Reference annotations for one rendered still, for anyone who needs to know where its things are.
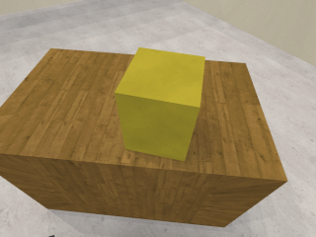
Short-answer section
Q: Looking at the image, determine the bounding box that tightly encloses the pedestal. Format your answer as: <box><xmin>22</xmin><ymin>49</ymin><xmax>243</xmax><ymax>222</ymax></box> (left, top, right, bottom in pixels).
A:
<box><xmin>0</xmin><ymin>48</ymin><xmax>287</xmax><ymax>228</ymax></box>

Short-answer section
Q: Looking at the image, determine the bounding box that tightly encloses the carton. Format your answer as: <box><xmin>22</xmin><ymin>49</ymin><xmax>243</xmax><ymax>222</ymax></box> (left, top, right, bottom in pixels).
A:
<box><xmin>115</xmin><ymin>47</ymin><xmax>205</xmax><ymax>162</ymax></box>

